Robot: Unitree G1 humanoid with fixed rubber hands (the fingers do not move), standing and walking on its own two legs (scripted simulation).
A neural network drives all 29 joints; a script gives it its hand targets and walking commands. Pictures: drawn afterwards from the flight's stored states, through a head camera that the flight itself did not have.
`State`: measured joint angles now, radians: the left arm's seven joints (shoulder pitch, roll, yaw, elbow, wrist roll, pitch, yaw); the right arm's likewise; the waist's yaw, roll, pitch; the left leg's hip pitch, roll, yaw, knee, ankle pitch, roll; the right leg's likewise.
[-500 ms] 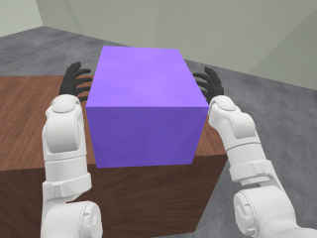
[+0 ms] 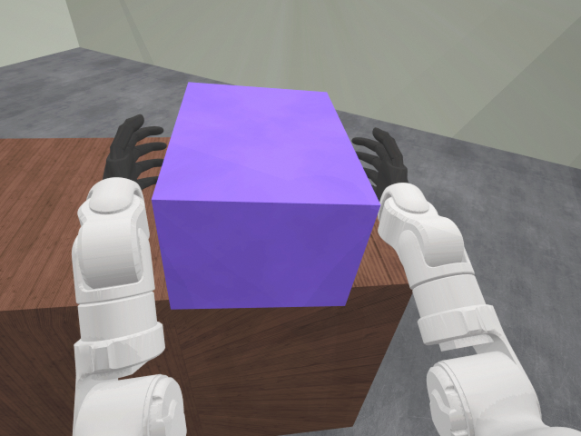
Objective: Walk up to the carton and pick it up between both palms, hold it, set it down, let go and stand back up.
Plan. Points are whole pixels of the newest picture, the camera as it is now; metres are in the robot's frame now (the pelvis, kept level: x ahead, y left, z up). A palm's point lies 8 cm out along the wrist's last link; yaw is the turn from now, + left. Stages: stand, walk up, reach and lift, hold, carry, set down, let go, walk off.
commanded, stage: hold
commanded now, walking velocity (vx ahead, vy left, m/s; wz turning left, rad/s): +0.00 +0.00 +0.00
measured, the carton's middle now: (260, 184) +0.44 +0.01 +0.17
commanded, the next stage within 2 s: none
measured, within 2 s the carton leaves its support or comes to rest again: neither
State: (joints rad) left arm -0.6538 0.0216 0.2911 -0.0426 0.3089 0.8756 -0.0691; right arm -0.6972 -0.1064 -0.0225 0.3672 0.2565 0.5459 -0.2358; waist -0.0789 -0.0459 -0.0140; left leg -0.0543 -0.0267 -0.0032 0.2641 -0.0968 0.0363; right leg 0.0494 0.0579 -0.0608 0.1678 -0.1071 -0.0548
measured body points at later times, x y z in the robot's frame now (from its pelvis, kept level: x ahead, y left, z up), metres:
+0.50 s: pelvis +0.00 +0.01 +0.00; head -0.05 +0.03 +0.45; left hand +0.37 +0.17 +0.24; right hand +0.37 -0.16 +0.22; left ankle +0.04 +0.09 -0.75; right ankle +0.00 -0.08 -0.75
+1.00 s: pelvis +0.00 +0.01 +0.00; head -0.05 +0.04 +0.45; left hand +0.36 +0.19 +0.25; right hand +0.38 -0.14 +0.24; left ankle +0.04 +0.09 -0.75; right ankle +0.00 -0.08 -0.75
